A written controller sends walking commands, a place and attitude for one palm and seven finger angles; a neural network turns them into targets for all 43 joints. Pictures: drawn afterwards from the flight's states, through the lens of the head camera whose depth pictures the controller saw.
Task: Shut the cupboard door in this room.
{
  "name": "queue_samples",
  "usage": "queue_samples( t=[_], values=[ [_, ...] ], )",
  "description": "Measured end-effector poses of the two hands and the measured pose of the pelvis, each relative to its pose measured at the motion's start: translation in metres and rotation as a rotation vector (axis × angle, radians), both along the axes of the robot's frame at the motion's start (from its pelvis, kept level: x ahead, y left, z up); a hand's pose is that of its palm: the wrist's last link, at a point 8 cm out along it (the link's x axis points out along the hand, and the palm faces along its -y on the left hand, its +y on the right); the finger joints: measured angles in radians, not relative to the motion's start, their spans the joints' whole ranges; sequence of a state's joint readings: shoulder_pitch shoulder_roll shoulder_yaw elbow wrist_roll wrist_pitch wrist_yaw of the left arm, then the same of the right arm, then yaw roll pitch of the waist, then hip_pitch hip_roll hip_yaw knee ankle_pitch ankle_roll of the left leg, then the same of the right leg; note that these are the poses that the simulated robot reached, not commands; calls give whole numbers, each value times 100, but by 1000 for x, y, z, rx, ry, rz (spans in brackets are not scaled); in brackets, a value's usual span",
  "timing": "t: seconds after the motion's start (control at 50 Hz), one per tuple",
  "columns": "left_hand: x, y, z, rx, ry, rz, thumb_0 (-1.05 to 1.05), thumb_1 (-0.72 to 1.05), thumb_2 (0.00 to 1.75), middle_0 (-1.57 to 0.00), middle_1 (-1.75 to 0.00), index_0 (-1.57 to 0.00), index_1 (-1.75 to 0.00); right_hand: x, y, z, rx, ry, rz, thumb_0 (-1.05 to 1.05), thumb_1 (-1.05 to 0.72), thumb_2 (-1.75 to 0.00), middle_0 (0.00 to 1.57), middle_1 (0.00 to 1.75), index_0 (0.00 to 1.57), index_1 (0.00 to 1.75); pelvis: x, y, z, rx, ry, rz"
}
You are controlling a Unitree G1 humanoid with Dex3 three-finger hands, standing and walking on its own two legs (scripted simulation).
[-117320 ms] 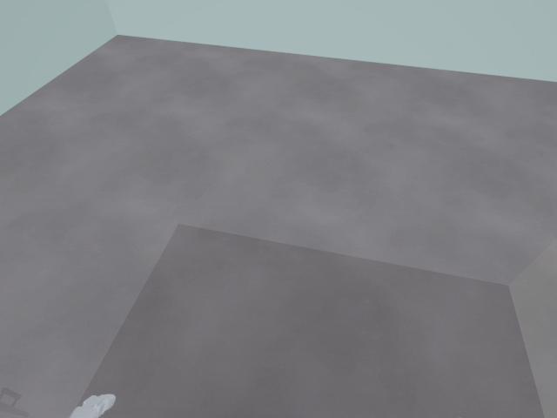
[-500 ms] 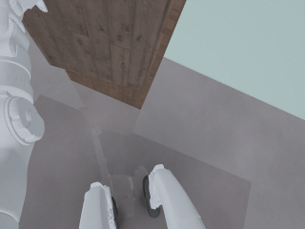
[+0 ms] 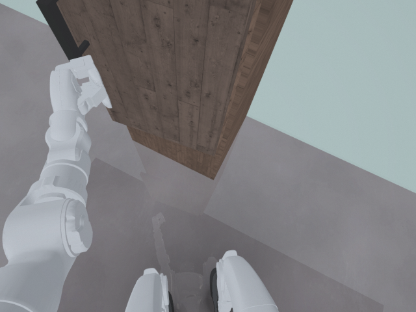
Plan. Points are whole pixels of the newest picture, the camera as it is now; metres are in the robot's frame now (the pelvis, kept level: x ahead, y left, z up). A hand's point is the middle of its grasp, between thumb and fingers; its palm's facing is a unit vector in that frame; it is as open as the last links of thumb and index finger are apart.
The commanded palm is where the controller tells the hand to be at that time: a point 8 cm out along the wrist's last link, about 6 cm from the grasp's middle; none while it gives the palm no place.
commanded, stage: pull the fist back off the door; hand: left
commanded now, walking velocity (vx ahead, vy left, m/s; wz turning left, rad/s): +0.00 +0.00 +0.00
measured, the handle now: (68, 27) +0.68 +0.21 +0.05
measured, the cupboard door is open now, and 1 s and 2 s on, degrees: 7 7 7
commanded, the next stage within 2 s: draw the hand back to the body in 0.22 s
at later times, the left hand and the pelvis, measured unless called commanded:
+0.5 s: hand (105, 95) +0.49 +0.13 +0.07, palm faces +0.08 -0.99 -0.07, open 3.1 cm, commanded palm +0.43 +0.19 +0.08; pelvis -0.01 +0.00 +0.00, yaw -1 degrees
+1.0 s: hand (10, 174) +0.33 +0.20 +0.15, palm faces +0.15 -0.97 -0.19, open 3.1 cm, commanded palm +0.29 +0.25 +0.18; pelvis +0.02 +0.01 +0.08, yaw +1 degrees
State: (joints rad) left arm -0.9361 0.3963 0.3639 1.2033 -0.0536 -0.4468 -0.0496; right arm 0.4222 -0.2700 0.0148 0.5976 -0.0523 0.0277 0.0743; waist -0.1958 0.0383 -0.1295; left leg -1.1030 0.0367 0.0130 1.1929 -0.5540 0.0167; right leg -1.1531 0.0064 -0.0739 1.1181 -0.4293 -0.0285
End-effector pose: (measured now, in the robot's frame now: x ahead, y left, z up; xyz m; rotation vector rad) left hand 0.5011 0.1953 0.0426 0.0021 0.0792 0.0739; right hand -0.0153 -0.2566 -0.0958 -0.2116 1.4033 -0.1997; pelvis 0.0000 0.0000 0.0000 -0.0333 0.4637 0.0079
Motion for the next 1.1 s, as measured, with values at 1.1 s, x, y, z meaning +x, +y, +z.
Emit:
queue_samples(
  t=[1.1],
  values=[
    [-227,78,152,251,-67,193,2,90,90,-104,-121,-103,-120,229,49,120,36,-713,167,1,-91,-90,20,30,20,30,27,9,90,31,-435,24]
  ],
)
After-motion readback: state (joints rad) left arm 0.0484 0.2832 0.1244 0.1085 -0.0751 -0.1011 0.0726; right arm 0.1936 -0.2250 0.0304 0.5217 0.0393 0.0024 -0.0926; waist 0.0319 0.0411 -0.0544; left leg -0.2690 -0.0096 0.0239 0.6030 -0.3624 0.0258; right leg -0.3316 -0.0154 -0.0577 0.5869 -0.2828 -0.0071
